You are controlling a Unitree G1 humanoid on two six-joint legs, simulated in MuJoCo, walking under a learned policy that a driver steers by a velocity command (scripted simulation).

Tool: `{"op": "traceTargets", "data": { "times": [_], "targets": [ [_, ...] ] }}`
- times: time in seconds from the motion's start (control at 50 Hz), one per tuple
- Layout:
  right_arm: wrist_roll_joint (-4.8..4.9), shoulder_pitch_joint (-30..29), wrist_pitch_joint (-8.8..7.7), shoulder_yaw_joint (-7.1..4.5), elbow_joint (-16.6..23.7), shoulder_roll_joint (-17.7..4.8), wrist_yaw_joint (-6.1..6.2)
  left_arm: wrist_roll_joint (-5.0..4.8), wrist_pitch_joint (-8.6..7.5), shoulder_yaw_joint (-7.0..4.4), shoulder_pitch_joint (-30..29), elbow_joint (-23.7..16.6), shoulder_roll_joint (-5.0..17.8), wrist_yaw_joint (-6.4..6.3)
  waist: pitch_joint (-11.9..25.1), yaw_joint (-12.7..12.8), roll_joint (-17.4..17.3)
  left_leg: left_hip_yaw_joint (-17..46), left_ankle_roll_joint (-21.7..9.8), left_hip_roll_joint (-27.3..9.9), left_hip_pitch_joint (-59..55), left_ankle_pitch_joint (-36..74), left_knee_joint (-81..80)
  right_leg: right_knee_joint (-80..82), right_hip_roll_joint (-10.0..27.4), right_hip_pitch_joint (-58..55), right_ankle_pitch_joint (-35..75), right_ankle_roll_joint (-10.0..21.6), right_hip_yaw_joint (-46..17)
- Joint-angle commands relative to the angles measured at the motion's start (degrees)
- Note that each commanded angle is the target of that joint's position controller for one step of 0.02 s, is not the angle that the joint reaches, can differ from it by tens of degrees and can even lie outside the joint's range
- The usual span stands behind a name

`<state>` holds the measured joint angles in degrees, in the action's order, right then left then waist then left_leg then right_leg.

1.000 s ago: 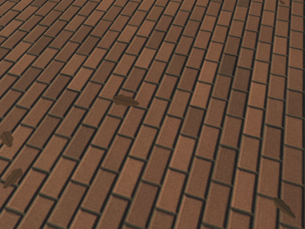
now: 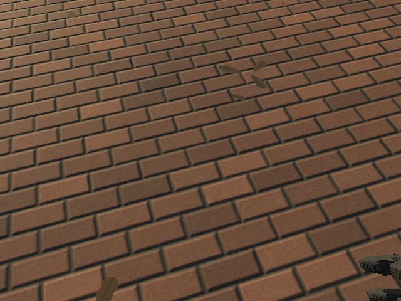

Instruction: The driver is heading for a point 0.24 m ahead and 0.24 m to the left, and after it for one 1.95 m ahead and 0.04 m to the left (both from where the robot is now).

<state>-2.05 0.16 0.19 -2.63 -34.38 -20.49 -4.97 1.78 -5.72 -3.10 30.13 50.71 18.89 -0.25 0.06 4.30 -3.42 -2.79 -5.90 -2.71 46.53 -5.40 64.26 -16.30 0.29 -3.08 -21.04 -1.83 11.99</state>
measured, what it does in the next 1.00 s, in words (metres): walks ahead: left foot, then right foot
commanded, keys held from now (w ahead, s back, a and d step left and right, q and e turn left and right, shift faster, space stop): w+q+shift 0.30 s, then w+e+shift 0.70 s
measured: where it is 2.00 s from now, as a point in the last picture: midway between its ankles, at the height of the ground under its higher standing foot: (207, 100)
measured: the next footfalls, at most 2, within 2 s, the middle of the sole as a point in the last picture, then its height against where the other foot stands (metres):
left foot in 0.16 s outside the picture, level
right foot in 0.58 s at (226, 218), level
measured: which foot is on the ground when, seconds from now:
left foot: up 0.00-0.14, down 0.16-0.58, up 0.60-0.98, down 1.00-1.00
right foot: down 0.00-0.16, up 0.18-0.56, down 0.58-1.00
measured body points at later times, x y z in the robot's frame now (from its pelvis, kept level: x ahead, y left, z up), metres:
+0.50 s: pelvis +0.47 +0.03 -0.01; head +0.50 +0.03 +0.44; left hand +0.59 +0.32 -0.08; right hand +0.57 -0.24 -0.13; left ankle +0.28 +0.02 -0.73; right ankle +0.74 -0.04 -0.69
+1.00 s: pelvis +0.96 +0.12 -0.01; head +0.99 +0.12 +0.44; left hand +0.88 +0.41 -0.13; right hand +1.25 -0.06 -0.05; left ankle +1.12 +0.27 -0.73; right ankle +0.75 +0.00 -0.72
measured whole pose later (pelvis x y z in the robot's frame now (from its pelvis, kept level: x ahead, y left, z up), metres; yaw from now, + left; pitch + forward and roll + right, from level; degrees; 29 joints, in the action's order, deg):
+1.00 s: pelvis +0.96 +0.12 -0.01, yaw -1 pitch +3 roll +0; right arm -2.1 -3.4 -5.4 3.2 -32.4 -15.3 -0.9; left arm -0.3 -3.5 -4.9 29.5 48.5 18.3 0.9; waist -0.8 8.4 -0.3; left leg 3.3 0.2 -1.9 31.9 -2.7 27.7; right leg -22.4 -7.4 -5.3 -26.5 6.5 -16.6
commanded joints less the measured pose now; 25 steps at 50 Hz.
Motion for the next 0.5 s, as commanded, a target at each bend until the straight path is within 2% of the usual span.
{"op": "traceTargets", "data": {
  "times": [0.02,0.04,0.06,0.08,0.1,0.12,0.14,0.16,0.18,0.2,0.22,0.24,0.26,0.28,0.3,0.32,0.36,0.38,0.4,0.44,0.46,0.48,0.5],
  "targets": [
    [0.11,-6.6,-0.40,1.98,5.5,1.5,-1.39,0.11,-1.83,0.26,-5.0,-3.6,3.5,-0.15,-8.6,-3.6,5.3,-4.6,-1.8,0.2,-4.6,4.6,-12.3,9.9,11.3,7.4,38.6,1.6,0.5],
    [0.19,-7.1,-0.50,2.23,5.5,1.8,-1.50,0.31,-1.72,0.06,-4.6,-3.4,4.7,-0.40,-8.4,-4.2,5.7,-6.9,-3.0,2.0,-9.2,4.4,-16.3,8.3,11.1,6.7,50.8,0.9,2.8],
    [0.17,-6.8,-0.58,2.10,4.8,1.3,-1.38,0.18,-1.42,-0.23,-2.8,-3.1,6.1,-0.84,-6.7,-4.4,6.6,-9.5,-3.9,4.8,-13.0,3.5,-17.9,4.7,11.0,4.2,65.4,0.3,3.8],
    [0.11,-4.5,-0.63,1.84,3.9,0.5,-1.03,0.11,-0.87,-0.64,-1.8,-3.0,7.9,-1.48,-4.4,-6.1,8.5,-10.5,-4.8,6.9,-16.9,1.6,-19.1,-0.4,12.0,1.6,77.1,-0.1,4.0],
    [0.04,0.6,-0.70,1.25,2.3,-1.0,-0.52,0.15,0.00,-1.12,-2.3,-3.2,9.7,-2.10,-1.2,-9.4,9.7,-10.0,-5.7,8.6,-23.2,-0.9,-20.0,-8.5,13.3,0.9,84.0,-0.2,3.8],
    [-0.01,9.9,-0.79,0.18,-0.4,-3.1,0.12,0.25,0.90,-1.56,-4.3,-4.0,11.2,-2.46,3.2,-14.2,10.5,-8.3,-7.2,9.8,-33.4,-3.1,-20.5,-20.3,14.8,3.2,87.4,0.3,2.7],
    [0.11,23.3,-1.16,-1.56,-4.8,-6.1,1.24,0.46,1.57,-1.71,-7.7,-5.6,11.6,-2.20,8.1,-19.6,9.8,-3.8,-9.8,9.7,-49.4,-4.0,-24.4,-37.4,15.2,11.5,81.4,1.1,1.2],
    [1.13,25.6,-1.21,-3.37,-7.3,-8.4,3.02,1.03,1.91,-1.52,-8.1,-5.9,9.0,-1.00,8.0,-18.0,2.7,3.0,-11.6,6.5,-60.5,-6.8,-28.6,-58.3,7.5,25.3,30.4,1.5,1.1],
    [1.25,20.9,-0.43,-4.41,-5.8,-14.1,3.92,2.04,1.28,0.25,-5.9,-10.1,2.0,-0.50,7.9,-9.7,-8.4,23.3,-15.7,-4.5,-67.2,8.3,-24.8,-78.8,0.8,44.0,-10.3,0.1,-2.0],
    [0.22,23.9,0.39,-5.11,-3.6,-15.7,4.44,0.16,-0.05,0.21,-9.7,-16.2,4.9,-0.47,19.0,-12.2,-5.1,43.6,-24.5,-11.3,-76.6,-8.5,-39.1,-82.9,-0.2,55.4,-7.1,-0.6,-14.5],
    [0.64,23.1,0.34,-5.01,-4.0,-12.9,5.12,0.27,-1.23,0.44,-14.5,-16.9,6.8,-0.33,11.1,-11.9,3.3,46.8,-21.7,-12.0,-68.6,-17.0,-48.6,-75.7,3.0,57.8,-2.0,-0.2,-16.8],
    [0.71,20.3,-0.15,-4.36,-4.9,-10.0,5.45,0.24,-1.43,0.45,-14.9,-16.2,6.9,-0.25,2.0,-8.1,6.8,42.7,-19.3,-10.1,-57.2,-15.6,-51.2,-69.1,4.8,55.2,0.2,-0.2,-16.3],
    [0.89,18.5,-1.06,-3.88,-5.5,-8.7,5.64,1.22,-0.69,0.68,-14.8,-15.7,6.2,-0.34,-1.6,-4.8,8.9,38.5,-18.2,-7.5,-48.3,-9.9,-51.4,-65.3,6.0,50.6,-1.4,-0.9,-16.5],
    [0.90,16.7,-2.06,-3.30,-4.9,-7.5,5.89,2.14,0.71,0.78,-12.7,-15.0,5.9,-0.35,-3.3,-2.1,9.8,34.3,-17.5,-5.3,-40.5,-6.0,-51.4,-61.3,7.2,45.9,-2.8,-2.0,-16.9],
    [1.08,15.9,-2.92,-2.62,-5.1,-6.0,5.81,2.63,2.15,0.86,-12.2,-14.9,5.2,-0.26,-4.6,-0.4,9.9,31.4,-17.0,-3.3,-33.7,-5.1,-52.1,-57.4,8.2,42.5,-4.7,-3.0,-16.7],
    [1.22,15.2,-3.87,-2.19,-5.4,-5.0,5.61,2.63,2.89,1.24,-13.1,-15.6,3.7,0.06,-5.4,0.4,9.2,27.5,-16.0,-1.9,-28.7,-5.0,-53.4,-51.2,9.2,39.9,-3.6,-3.2,-15.6],
    [1.24,15.0,-5.47,-2.00,-6.7,-4.3,5.22,1.89,2.67,2.56,-18.9,-17.7,0.4,1.08,-7.1,-0.7,6.6,20.2,-13.4,1.8,-22.4,-0.5,-55.7,-37.9,9.9,34.8,9.4,-2.4,-13.0],
    [1.56,15.7,-6.10,-1.99,-7.3,-4.1,4.79,1.09,2.40,3.09,-21.0,-18.1,-0.9,1.67,-6.9,-1.9,5.3,16.5,-11.5,3.5,-20.9,2.4,-56.5,-31.2,9.7,30.1,18.1,-1.1,-12.0],
    [2.17,17.6,-6.80,-2.06,-8.0,-4.2,4.20,0.15,2.18,3.28,-22.9,-18.0,-1.5,2.15,-6.2,-3.8,4.6,14.9,-10.4,3.2,-21.3,4.1,-58.4,-26.3,8.8,26.0,27.0,0.5,-10.9],
    [2.62,21.7,-7.52,-2.03,-9.7,-4.6,3.54,-1.02,2.15,2.67,-26.3,-17.7,0.1,2.50,-6.6,-7.0,4.2,13.4,-8.5,0.8,-30.8,9.6,-61.4,-20.0,7.2,26.9,34.7,3.5,-9.0],
    [2.29,23.0,-7.51,-2.13,-10.4,-5.6,3.64,-1.19,2.11,2.45,-27.9,-17.9,0.6,2.52,-6.8,-8.0,3.2,12.9,-7.7,-0.9,-36.5,13.3,-61.4,-17.5,6.6,28.7,34.2,4.8,-8.6],
    [1.79,24.0,-7.35,-2.20,-11.2,-6.4,3.85,-0.85,2.06,2.06,-28.6,-17.8,1.5,2.43,-6.6,-8.2,3.6,11.1,-6.8,-1.8,-43.0,21.9,-59.7,-16.0,5.1,30.4,31.3,6.2,-7.5],
    [1.31,24.5,-7.16,-2.38,-11.7,-7.7,4.25,-0.50,1.98,1.53,-28.0,-17.6,2.4,2.36,-4.8,-7.6,2.7,9.4,-5.6,-2.9,-48.4,34.1,-56.1,-15.5,2.6,30.0,26.6,7.4,-6.1]
  ]
}}
Keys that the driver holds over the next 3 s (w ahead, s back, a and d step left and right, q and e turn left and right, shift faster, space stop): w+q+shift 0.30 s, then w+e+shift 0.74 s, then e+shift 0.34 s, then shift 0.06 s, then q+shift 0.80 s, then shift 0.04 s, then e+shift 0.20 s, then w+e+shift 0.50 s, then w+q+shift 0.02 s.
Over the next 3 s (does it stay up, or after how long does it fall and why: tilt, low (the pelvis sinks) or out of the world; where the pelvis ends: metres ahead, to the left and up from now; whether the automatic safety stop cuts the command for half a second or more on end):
stays up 1.67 0.02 -0.03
